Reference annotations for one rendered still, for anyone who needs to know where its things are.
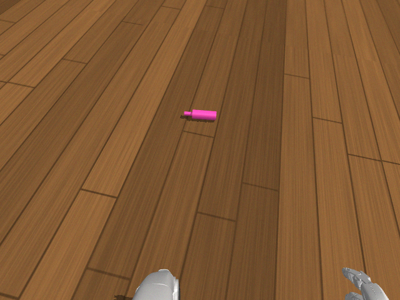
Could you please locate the bottle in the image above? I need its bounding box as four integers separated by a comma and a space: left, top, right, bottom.
184, 109, 216, 120

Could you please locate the right robot hand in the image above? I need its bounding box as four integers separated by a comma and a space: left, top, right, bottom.
342, 267, 389, 300

